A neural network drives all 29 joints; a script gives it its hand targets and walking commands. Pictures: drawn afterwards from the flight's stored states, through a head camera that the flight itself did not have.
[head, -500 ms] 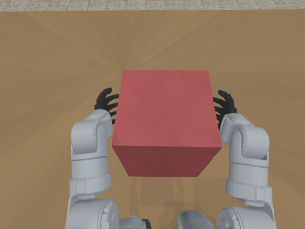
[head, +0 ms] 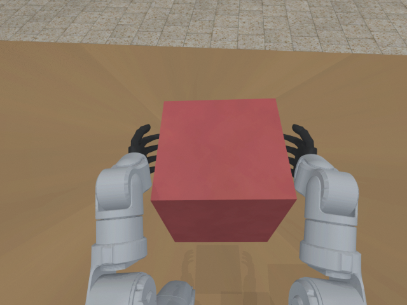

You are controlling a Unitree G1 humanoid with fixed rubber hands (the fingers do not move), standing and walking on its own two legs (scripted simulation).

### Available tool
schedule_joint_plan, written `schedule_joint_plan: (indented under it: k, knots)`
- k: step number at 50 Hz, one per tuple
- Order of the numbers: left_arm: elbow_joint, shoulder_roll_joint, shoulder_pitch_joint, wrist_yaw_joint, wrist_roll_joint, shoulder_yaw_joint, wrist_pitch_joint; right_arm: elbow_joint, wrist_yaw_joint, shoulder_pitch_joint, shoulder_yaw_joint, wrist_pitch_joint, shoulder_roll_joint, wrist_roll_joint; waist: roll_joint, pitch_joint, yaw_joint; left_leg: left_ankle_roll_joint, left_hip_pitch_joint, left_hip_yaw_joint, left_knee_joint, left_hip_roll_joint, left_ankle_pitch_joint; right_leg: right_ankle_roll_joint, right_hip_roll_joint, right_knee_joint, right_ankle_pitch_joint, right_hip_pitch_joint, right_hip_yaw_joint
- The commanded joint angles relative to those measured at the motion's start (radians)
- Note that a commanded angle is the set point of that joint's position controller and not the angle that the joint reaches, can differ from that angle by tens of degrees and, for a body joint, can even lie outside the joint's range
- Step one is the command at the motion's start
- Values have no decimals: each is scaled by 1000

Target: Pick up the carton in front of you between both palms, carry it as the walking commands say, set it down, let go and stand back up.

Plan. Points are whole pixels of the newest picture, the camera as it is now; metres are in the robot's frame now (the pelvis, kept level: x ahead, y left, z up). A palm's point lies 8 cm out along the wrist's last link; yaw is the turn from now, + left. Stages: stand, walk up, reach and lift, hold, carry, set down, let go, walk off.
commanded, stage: carry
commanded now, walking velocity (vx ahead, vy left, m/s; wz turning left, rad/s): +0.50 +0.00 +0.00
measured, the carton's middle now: (220, 177) +0.35 +0.02 +0.02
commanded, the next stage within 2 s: none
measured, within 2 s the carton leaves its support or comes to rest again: neither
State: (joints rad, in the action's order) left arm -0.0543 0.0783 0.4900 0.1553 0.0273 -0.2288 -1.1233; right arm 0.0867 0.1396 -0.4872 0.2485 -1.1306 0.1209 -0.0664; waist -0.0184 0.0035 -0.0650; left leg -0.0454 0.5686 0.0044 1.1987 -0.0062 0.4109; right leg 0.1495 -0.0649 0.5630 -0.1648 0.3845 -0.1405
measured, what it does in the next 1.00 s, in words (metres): goes down: left foot 0.04 m lower, then right foot 0.04 m lower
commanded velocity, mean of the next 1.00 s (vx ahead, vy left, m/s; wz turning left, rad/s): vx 0.50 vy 0.00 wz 0.00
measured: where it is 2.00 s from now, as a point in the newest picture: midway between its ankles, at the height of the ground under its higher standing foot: (224, 137)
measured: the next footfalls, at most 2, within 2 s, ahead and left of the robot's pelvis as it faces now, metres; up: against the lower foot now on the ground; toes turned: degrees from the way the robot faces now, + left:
left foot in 0.30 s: +0.36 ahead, +0.09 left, -0.04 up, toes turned +1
right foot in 0.80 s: +0.68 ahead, -0.05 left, -0.07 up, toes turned -4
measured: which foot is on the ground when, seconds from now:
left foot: up 0.00-0.28, down 0.30-0.80, up 0.82-1.00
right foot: down 0.00-0.28, up 0.30-0.78, down 0.80-1.00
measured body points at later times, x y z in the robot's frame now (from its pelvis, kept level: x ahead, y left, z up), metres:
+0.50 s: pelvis +0.32 +0.05 -0.03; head +0.36 +0.05 +0.42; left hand +0.68 +0.16 +0.05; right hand +0.65 -0.14 +0.05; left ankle +0.33 +0.08 -0.76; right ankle +0.29 -0.09 -0.69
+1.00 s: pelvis +0.63 -0.01 -0.07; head +0.66 -0.01 +0.38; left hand +0.96 +0.16 +0.00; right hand +0.98 -0.14 +0.00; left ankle +0.60 +0.12 -0.72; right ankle +0.64 -0.05 -0.80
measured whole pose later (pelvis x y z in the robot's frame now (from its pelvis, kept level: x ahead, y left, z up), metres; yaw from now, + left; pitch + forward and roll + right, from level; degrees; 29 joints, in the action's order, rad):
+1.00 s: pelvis +0.63 -0.01 -0.07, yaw +0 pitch +5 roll +1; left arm -0.01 0.09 0.45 0.15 0.03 -0.23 -1.08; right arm 0.02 0.14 -0.46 0.24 -1.09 0.12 -0.06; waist -0.01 0.03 -0.05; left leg -0.04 0.60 0.00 1.17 -0.02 0.40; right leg 0.14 -0.06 0.58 -0.17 0.39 -0.12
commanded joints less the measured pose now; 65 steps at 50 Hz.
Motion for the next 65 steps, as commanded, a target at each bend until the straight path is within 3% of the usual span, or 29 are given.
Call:
schedule_joint_plan:
  k: [1,5,10,12,13,14,15,16,17,18,20,23,29,35,37,39,40,41,42,43,45,46,48,52,55,61,62,64,65]
  knots:
    - [-138,960,726,-149,-377,758,43,37,-80,-574,-656,47,848,225,-50,432,13,16,136,5,-154,-30,-67,80,313,-146,508,-430,377]
    - [-137,937,655,-152,-366,764,59,75,-76,-546,-691,70,832,229,-68,422,-11,12,151,58,-376,-6,-293,39,234,-97,703,-494,258]
    - [-124,851,578,-135,-330,732,52,136,-71,-549,-713,54,758,244,-90,376,-45,-22,20,123,-701,55,-547,17,165,-41,629,-528,170]
    - [-96,822,545,-126,-308,713,40,117,-72,-526,-695,39,721,236,-101,383,-6,-51,-147,133,-780,70,-606,-8,167,65,653,-485,148]
    - [-81,809,540,-123,-298,704,31,92,-71,-501,-679,32,702,227,-95,406,39,-56,-272,144,-825,71,-637,-32,158,167,660,-450,114]
    - [-70,796,544,-120,-286,690,24,71,-71,-484,-662,26,683,218,-54,440,85,-50,-435,133,-832,34,-653,-61,136,320,549,-367,71]
    - [-65,777,554,-116,-275,672,17,50,-70,-465,-637,20,661,214,46,477,95,-55,-646,-21,-687,-128,-934,-91,113,508,179,-152,58]
    - [-33,782,541,-110,-270,663,4,36,-62,-479,-619,18,627,205,256,582,106,-230,-934,-410,-582,-369,-1081,-134,-3,747,-347,179,102]
    - [-43,771,534,-103,-268,649,-1,21,-60,-472,-629,13,657,229,291,625,153,-329,-973,-599,-695,-400,-661,-127,-20,907,-434,348,150]
    - [-62,793,587,-96,-263,646,0,28,-67,-504,-644,16,706,256,219,539,154,-297,-880,-563,-747,-338,-492,-97,15,891,-382,408,179]
    - [-80,845,622,-92,-236,628,13,77,-94,-629,-706,29,823,325,51,437,125,-238,-678,-425,-778,-288,-555,-94,69,749,-287,369,171]
    - [-72,881,601,-97,-199,631,42,107,-123,-723,-773,63,908,395,68,438,97,-198,-563,-313,-814,-254,-561,-115,100,578,-233,280,153]
    - [-119,849,556,-88,-200,676,64,114,-124,-632,-771,77,862,386,119,442,140,-151,-697,-151,-747,-189,-920,-126,84,302,27,360,91]
    - [-113,771,529,-84,-196,667,32,61,-107,-539,-725,53,771,341,126,355,175,-115,-709,-50,-703,-98,-855,-92,22,-72,284,242,10]
    - [-88,745,507,-85,-185,641,20,28,-101,-520,-711,44,758,324,140,348,139,-93,-660,-32,-621,-100,-867,-66,4,-152,346,82,-3]
    - [-61,718,473,-83,-173,609,13,10,-95,-529,-695,35,748,311,108,408,60,-48,-560,38,-372,-83,-831,-55,22,-198,370,-192,-12]
    - [-53,706,469,-83,-166,591,11,8,-89,-550,-683,31,734,306,22,467,36,-29,-377,51,-185,-64,-523,-53,152,-101,515,-401,121]
    - [-21,666,477,-77,-154,562,8,-24,-86,-564,-674,21,745,309,-149,545,48,10,-106,57,15,26,71,55,401,56,843,-658,442]
    - [-11,684,485,-73,-168,568,6,-26,-84,-535,-663,15,754,301,-271,608,-4,34,143,-7,266,114,207,226,493,-47,458,-774,729]
    - [-12,744,474,-80,-190,583,10,5,-79,-571,-671,18,769,294,-173,559,-11,5,221,-53,287,52,149,210,441,-101,208,-702,727]
    - [-65,857,597,-104,-256,649,29,21,-78,-629,-656,32,830,276,-16,440,4,-8,207,-44,162,-3,42,137,371,-138,250,-488,563]
    - [-87,904,664,-116,-291,687,43,14,-79,-629,-648,41,848,260,-2,429,23,-7,161,-47,89,-28,16,116,356,-151,240,-405,516]
    - [-106,948,718,-133,-331,723,70,3,-81,-604,-653,65,868,242,-29,433,40,6,104,-27,-17,-40,-10,94,326,-175,225,-334,456]
    - [-109,943,662,-143,-351,751,93,20,-74,-546,-680,99,858,232,-68,452,15,24,166,12,-191,-37,-141,81,301,-131,521,-426,359]
    - [-114,909,610,-142,-344,753,96,56,-69,-522,-698,105,825,233,-74,432,-8,18,184,43,-348,-20,-298,48,243,-94,647,-483,285]
    - [-104,812,537,-120,-310,715,69,109,-61,-510,-694,67,724,237,-88,364,-47,-26,38,107,-710,47,-542,20,176,-23,589,-520,199]
    - [-90,798,525,-116,-302,707,60,99,-61,-500,-680,57,704,230,-93,366,-28,-40,-54,108,-756,55,-568,3,175,23,605,-490,187]
    - [-62,779,522,-110,-287,689,41,56,-59,-460,-644,39,661,212,-74,410,56,-52,-317,137,-834,60,-620,-43,152,225,610,-401,120]
    - [-55,764,534,-106,-278,673,32,37,-57,-447,-620,32,640,203,-2,453,89,-47,-516,63,-778,-30,-710,-75,127,407,386,-251,85]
